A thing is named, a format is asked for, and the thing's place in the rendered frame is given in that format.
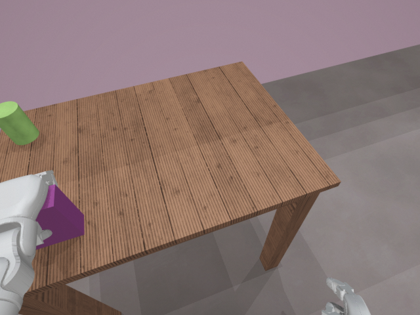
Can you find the sponge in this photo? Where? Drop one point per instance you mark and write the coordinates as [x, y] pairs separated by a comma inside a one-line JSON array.
[[61, 216]]

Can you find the robot right hand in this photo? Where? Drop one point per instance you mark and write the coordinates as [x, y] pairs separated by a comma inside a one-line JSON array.
[[353, 304]]

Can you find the table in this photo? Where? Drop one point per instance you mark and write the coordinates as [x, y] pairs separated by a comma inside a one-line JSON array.
[[157, 164]]

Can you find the left robot forearm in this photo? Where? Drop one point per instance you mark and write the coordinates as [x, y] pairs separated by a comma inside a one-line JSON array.
[[18, 239]]

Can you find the robot left hand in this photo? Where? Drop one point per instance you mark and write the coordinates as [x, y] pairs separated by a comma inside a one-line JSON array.
[[24, 197]]

